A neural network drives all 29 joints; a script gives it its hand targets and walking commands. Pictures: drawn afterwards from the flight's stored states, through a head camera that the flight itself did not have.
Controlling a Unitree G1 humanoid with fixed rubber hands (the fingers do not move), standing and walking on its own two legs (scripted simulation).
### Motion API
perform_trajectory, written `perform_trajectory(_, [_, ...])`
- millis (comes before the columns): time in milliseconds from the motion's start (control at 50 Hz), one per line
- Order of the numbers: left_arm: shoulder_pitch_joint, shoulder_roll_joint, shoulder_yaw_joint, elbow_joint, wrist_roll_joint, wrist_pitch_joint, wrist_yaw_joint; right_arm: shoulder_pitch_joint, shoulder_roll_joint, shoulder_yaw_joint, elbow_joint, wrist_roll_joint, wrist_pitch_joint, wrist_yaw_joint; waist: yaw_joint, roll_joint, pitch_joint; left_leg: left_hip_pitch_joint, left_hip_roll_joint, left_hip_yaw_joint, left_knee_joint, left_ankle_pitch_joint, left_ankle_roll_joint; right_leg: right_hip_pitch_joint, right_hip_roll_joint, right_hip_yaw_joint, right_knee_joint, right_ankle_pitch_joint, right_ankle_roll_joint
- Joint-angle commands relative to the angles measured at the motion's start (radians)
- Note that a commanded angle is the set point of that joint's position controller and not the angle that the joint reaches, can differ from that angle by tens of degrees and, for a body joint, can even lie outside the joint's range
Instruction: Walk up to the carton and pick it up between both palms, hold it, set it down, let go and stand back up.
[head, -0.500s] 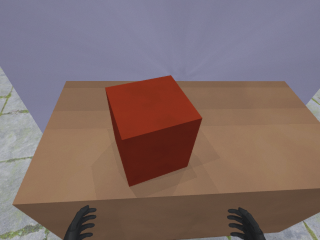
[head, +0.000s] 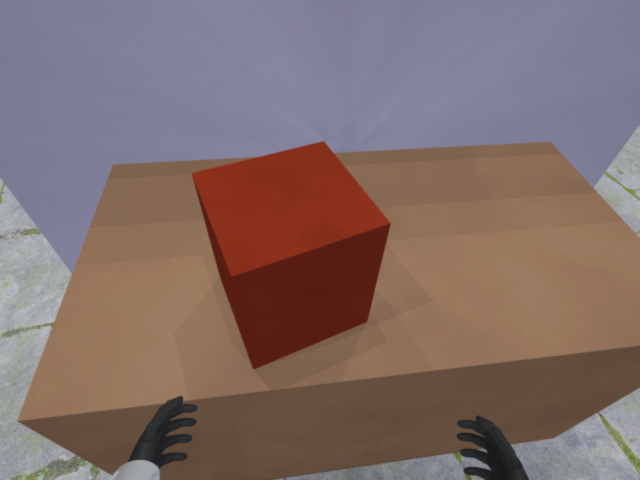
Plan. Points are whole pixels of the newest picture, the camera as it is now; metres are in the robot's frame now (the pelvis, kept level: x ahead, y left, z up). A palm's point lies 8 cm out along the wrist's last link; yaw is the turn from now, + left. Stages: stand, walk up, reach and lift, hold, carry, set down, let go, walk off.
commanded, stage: let go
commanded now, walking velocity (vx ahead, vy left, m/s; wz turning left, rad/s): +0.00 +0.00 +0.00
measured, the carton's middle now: (288, 255) +0.44 +0.07 +0.00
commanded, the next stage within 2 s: stand in 0.20 s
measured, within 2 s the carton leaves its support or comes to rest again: neither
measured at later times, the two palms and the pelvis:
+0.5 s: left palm out of the picture +0.09 +0.24 -0.11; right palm out of the picture +0.08 -0.27 -0.10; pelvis -0.01 -0.01 +0.00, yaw +0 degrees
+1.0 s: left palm out of the picture -0.02 +0.27 -0.14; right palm out of the picture -0.06 -0.24 -0.12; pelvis -0.05 +0.02 -0.01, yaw +0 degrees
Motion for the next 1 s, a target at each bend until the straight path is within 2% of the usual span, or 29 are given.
perform_trajectory(0, [-0.062,0.088,0.038,-0.091,0.007,-0.027,-0.002,-0.072,-0.121,-0.030,-0.123,0.006,-0.034,-0.006,0.012,0.010,-0.100,0.302,0.014,-0.015,0.014,0.233,-0.035,-0.265,-0.014,-0.068,-0.094,0.181,0.004])
perform_trajectory(140, [-0.093,0.088,0.036,-0.111,0.011,-0.022,0.008,-0.070,-0.113,-0.032,-0.131,0.001,-0.019,-0.004,0.002,0.020,-0.085,0.288,0.019,-0.010,0.003,0.166,-0.029,-0.279,-0.027,-0.058,-0.092,0.149,0.002])
perform_trajectory(160, [-0.067,0.067,0.029,-0.120,-0.017,-0.033,0.002,-0.049,-0.140,-0.067,-0.216,0.001,-0.019,-0.007,0.045,-0.014,-0.102,0.216,-0.005,-0.002,0.041,0.150,-0.048,-0.232,-0.031,-0.052,-0.062,0.124,0.007])
perform_trajectory(180, [-0.085,0.080,0.029,-0.119,-0.018,-0.033,0.000,-0.048,-0.139,-0.061,-0.217,-0.001,-0.015,-0.011,0.026,0.006,-0.100,0.228,-0.002,0.000,0.035,0.124,-0.047,-0.250,-0.032,-0.049,-0.058,0.132,0.005])
perform_trajectory(200, [0.054,0.142,0.068,0.023,0.028,-0.099,0.005,0.066,-0.187,-0.051,-0.082,0.006,0.071,-0.053,-0.007,0.026,-0.162,0.090,0.120,-0.108,0.097,0.341,0.013,-0.113,-0.115,0.073,0.012,0.272,0.007])
perform_trajectory(220, [0.093,0.153,0.071,0.038,0.021,-0.111,0.001,0.069,-0.180,-0.049,-0.100,0.002,0.102,-0.060,0.003,0.007,-0.164,0.064,0.126,-0.110,0.086,0.303,0.022,-0.075,-0.128,0.085,0.014,0.283,0.014])
perform_trajectory(240, [0.065,0.162,0.072,0.036,0.020,-0.125,-0.002,0.064,-0.170,-0.046,-0.117,0.001,0.116,-0.063,-0.002,-0.004,-0.163,0.072,0.129,-0.115,0.084,0.324,0.026,-0.073,-0.135,0.090,0.026,0.336,0.016])
perform_trajectory(360, [0.050,0.127,0.060,0.080,0.019,-0.144,-0.014,0.094,-0.167,-0.038,-0.113,0.004,0.148,-0.067,-0.012,0.018,-0.065,0.005,0.123,-0.116,0.072,0.211,0.010,-0.121,-0.126,0.094,-0.014,0.254,0.017])
perform_trajectory(560, [0.099,0.150,0.052,0.160,0.017,-0.144,-0.013,0.183,-0.192,-0.028,-0.068,0.002,0.155,-0.069,-0.013,0.018,-0.046,-0.012,0.121,-0.132,0.035,0.093,0.012,-0.129,-0.114,0.099,-0.044,0.092,0.010])
perform_trajectory(640, [0.123,0.155,0.045,0.191,0.016,-0.139,-0.012,0.222,-0.197,-0.021,-0.044,0.003,0.158,-0.067,-0.012,0.016,-0.007,-0.044,0.116,-0.136,0.015,0.018,0.011,-0.154,-0.109,0.100,-0.052,0.010,0.011])
perform_trajectory(660, [0.134,0.158,0.046,0.204,0.018,-0.138,-0.010,0.233,-0.193,-0.023,-0.037,-0.003,0.160,-0.068,-0.009,0.033,0.006,-0.057,0.112,-0.135,0.011,-0.001,0.008,-0.160,-0.110,0.107,-0.050,-0.004,0.009])
perform_trajectory(740, [0.150,0.163,0.045,0.231,0.019,-0.132,-0.008,0.273,-0.185,-0.022,-0.018,-0.004,0.165,-0.066,-0.012,0.019,0.037,-0.090,0.107,-0.147,-0.011,-0.111,0.005,-0.190,-0.103,0.103,-0.046,-0.088,0.009])
perform_trajectory(900, [0.199,0.148,0.037,0.281,0.019,-0.126,-0.006,0.311,-0.192,-0.027,0.002,-0.004,0.173,-0.068,-0.002,0.052,0.043,-0.150,0.119,-0.193,-0.066,-0.268,0.006,-0.199,-0.084,0.080,-0.008,-0.136,0.015])
perform_trajectory(980, [0.218,0.147,0.037,0.300,0.019,-0.124,-0.005,0.322,-0.187,-0.026,0.016,-0.006,0.178,-0.070,-0.003,0.031,0.039,-0.167,0.119,-0.200,-0.074,-0.303,0.009,-0.207,-0.080,0.078,0.005,-0.150,0.016])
